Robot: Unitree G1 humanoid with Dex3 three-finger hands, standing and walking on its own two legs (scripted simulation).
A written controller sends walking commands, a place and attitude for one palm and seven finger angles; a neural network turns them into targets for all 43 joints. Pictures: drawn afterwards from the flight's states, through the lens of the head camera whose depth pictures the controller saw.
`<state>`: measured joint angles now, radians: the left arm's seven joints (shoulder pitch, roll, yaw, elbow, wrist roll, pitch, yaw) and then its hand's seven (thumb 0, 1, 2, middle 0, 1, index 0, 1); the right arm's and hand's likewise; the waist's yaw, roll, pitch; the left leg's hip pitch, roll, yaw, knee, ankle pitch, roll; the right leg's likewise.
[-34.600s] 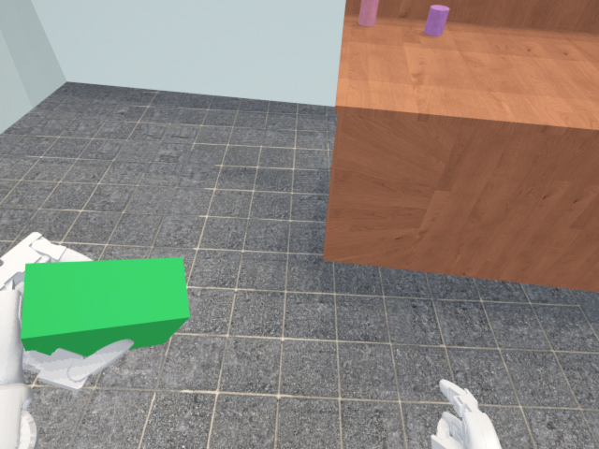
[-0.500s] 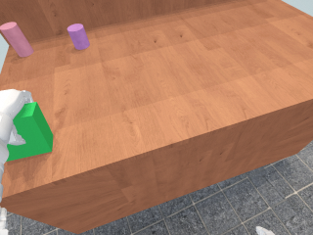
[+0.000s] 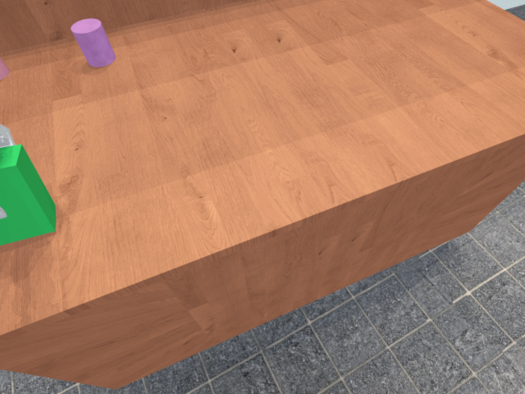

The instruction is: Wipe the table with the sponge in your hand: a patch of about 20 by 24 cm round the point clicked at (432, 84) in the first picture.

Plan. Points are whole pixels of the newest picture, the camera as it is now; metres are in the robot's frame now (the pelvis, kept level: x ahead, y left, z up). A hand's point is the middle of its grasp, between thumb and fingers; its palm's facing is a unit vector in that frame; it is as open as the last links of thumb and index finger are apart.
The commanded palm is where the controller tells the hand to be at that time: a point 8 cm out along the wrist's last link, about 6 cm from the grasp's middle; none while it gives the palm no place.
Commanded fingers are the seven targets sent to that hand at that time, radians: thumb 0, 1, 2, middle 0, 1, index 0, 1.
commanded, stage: wipe forward along the first lane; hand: left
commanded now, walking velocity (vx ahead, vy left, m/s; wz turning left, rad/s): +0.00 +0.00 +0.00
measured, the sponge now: (0, 210) +0.36 +0.42 +0.06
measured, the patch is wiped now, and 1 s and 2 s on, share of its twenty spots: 0.15 0.30 0.40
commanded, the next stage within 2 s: slide across to the middle lane in 0.44 s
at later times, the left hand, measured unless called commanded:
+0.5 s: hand out of the picture +0.44 +0.44 +0.12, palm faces -0.21 +0.00 -0.98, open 10.3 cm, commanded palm +0.45 +0.43 +0.16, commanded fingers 0.00 0.10 1.30 -1.20 -1.60 -1.20 -1.60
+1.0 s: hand (20, 133) +0.47 +0.40 +0.12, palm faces -0.13 +0.00 -0.99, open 10.3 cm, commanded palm +0.46 +0.39 +0.18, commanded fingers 0.00 0.10 1.30 -1.20 -1.60 -1.20 -1.60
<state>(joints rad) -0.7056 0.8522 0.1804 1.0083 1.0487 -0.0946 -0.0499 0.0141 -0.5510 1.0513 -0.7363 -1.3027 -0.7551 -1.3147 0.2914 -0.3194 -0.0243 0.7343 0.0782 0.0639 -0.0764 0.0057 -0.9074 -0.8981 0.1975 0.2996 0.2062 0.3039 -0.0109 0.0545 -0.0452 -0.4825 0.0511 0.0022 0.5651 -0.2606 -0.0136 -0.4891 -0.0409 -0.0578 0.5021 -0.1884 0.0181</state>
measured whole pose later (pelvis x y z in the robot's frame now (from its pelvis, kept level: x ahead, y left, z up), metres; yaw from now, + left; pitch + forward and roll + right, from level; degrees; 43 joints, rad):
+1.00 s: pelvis +0.05 +0.03 +0.01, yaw +0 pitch +12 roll -2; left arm -0.77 0.76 0.11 0.91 1.04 -0.02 -0.06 -0.01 -0.54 1.05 -0.71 -1.33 -0.73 -1.34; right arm 0.27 -0.28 -0.02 0.72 0.07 0.11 -0.05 0.00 -0.91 -0.90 0.20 0.30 0.21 0.30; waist -0.01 0.05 -0.06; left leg -0.42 0.02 0.01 0.50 -0.30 0.02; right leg -0.40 -0.06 -0.05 0.40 -0.20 0.03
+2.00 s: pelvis +0.05 +0.01 +0.01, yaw +0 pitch +8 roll -1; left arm -0.51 0.62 0.07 0.63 0.96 0.15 -0.02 -0.01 -0.51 1.05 -0.66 -1.38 -0.68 -1.40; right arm 0.22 -0.31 -0.02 0.68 0.08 0.09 -0.03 0.01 -0.91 -0.90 0.20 0.30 0.20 0.30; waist 0.02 0.07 -0.09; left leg -0.31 0.04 0.02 0.47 -0.30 0.00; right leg -0.32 -0.05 -0.04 0.41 -0.23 0.04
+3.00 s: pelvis +0.05 +0.00 +0.01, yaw +1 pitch +2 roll -1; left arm -0.11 0.51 -0.02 0.07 0.94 0.36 -0.03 -0.01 -0.49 1.05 -0.64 -1.40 -0.66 -1.41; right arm 0.10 -0.29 0.03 0.63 0.08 0.05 -0.02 0.01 -0.91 -0.90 0.20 0.30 0.20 0.30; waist 0.08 0.10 -0.06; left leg -0.20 0.04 0.00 0.47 -0.31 -0.02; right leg -0.23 -0.05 -0.06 0.46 -0.26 0.02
